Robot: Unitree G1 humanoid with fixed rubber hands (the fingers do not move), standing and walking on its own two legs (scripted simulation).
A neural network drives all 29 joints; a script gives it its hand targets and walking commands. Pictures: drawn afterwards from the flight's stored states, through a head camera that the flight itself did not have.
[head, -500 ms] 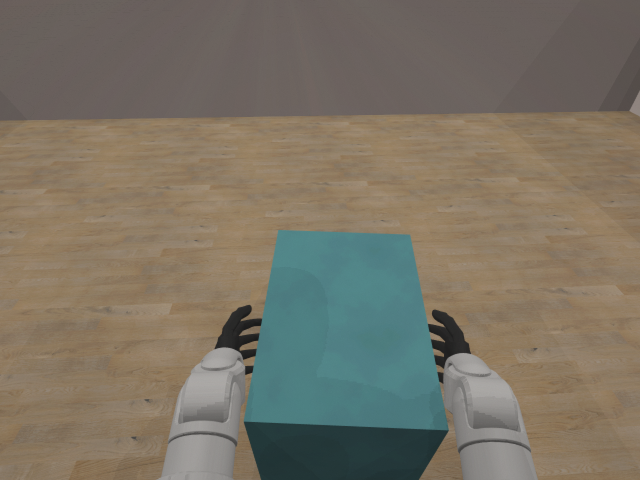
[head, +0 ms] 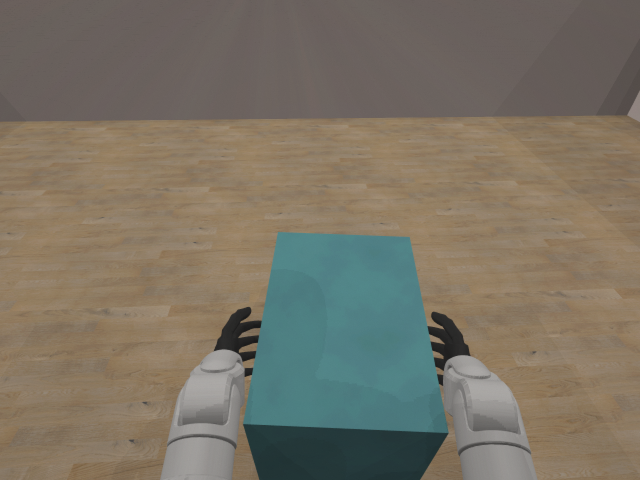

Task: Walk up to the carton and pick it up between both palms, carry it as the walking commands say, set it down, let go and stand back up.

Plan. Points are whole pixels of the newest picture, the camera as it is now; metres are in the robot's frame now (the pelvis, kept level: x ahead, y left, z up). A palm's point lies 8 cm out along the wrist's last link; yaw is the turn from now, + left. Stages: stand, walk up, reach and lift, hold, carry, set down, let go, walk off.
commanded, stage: hold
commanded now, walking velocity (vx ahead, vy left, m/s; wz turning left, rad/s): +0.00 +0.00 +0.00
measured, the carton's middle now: (339, 363) +0.32 +0.00 -0.02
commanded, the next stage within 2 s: carry in 0.66 s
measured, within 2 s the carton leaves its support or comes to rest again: neither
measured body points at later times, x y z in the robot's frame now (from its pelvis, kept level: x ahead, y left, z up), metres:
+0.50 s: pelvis +0.00 +0.00 +0.00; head -0.05 +0.00 +0.45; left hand +0.29 +0.15 +0.04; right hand +0.29 -0.15 +0.04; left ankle +0.01 +0.13 -0.74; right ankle +0.02 -0.14 -0.74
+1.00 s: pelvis +0.06 +0.00 -0.01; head +0.01 +0.01 +0.43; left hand +0.34 +0.15 +0.07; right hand +0.34 -0.14 +0.07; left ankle +0.01 +0.12 -0.72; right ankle +0.03 -0.12 -0.74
